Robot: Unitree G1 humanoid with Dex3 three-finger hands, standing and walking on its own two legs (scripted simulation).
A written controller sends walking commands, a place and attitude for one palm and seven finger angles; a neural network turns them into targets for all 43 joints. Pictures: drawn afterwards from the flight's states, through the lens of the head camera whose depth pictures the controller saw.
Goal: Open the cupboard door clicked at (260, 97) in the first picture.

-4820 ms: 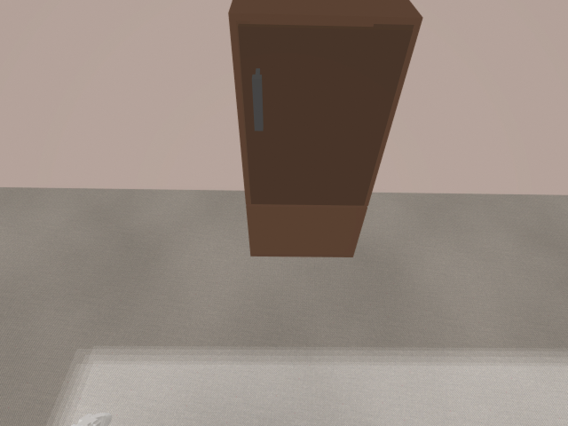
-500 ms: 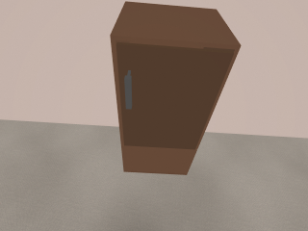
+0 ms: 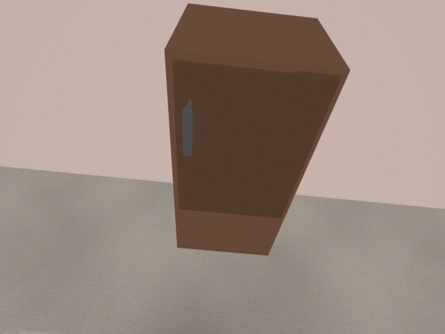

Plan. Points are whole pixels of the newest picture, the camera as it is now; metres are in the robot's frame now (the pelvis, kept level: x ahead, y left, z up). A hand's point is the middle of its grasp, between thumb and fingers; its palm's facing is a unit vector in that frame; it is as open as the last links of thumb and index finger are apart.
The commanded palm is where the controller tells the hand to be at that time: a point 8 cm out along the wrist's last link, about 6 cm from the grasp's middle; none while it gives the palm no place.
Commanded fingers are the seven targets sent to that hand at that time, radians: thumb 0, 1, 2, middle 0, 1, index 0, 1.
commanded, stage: shuffle to correct the standing spot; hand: left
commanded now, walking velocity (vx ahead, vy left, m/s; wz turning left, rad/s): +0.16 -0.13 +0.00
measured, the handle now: (188, 128) +0.62 +0.13 +0.02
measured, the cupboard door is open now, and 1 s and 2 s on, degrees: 0 0 0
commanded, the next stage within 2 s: come to a stop and stand still in 0.50 s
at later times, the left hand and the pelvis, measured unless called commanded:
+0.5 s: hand out of the picture +0.01 +0.10 -0.16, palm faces +0.04 -0.99 -0.15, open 7.3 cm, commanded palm none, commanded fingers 0.00 0.90 0.90 -0.20 -0.30 -0.20 -0.30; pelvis +0.03 -0.06 +0.01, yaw -1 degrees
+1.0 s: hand out of the picture +0.11 +0.09 -0.17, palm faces +0.00 -0.98 -0.21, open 7.3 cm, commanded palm none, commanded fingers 0.00 0.90 0.90 -0.20 -0.30 -0.20 -0.30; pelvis +0.08 -0.09 +0.00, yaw -1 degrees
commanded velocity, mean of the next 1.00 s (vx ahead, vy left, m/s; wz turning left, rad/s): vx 0.05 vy -0.03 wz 0.00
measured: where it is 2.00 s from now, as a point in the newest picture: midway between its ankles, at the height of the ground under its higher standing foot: outside the picture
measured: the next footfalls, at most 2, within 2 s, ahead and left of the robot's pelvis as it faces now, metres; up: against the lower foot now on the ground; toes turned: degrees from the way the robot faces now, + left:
right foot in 0.28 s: +0.05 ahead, -0.15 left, +0.00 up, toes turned -9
left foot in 0.60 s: +0.14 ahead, +0.03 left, +0.00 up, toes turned +5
